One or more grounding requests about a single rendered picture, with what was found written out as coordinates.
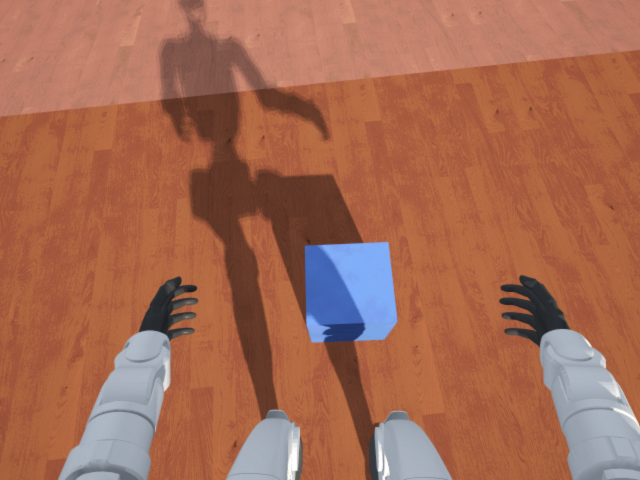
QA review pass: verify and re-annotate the right robot hand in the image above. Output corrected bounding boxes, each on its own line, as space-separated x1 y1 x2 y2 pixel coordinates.
499 275 571 348

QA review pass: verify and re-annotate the left robot hand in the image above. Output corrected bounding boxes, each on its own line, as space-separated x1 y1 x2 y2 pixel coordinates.
138 277 198 341

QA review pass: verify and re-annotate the left robot shin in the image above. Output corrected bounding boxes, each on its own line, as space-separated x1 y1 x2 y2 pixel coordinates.
266 410 296 480

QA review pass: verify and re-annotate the carton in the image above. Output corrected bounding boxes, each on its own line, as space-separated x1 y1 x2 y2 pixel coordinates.
305 242 398 343

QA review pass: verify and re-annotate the robot left forearm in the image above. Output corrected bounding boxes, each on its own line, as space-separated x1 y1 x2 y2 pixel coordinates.
58 330 171 480

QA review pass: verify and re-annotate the robot right forearm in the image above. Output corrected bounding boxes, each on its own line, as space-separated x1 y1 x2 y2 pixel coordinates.
540 329 640 480

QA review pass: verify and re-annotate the right robot shin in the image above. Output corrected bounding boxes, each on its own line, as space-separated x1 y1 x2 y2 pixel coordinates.
378 411 409 480

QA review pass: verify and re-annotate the robot shin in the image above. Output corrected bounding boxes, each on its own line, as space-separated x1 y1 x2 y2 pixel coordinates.
378 411 409 480
266 410 296 480

